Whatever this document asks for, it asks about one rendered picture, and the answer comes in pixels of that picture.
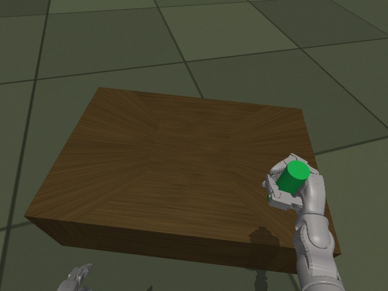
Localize can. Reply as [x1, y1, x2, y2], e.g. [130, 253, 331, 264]
[267, 161, 310, 202]

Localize right robot hand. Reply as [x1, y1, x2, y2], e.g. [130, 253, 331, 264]
[261, 153, 326, 218]

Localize right robot arm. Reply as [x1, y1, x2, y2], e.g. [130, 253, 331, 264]
[293, 213, 345, 291]

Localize left robot hand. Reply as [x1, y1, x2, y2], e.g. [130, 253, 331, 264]
[57, 263, 93, 291]

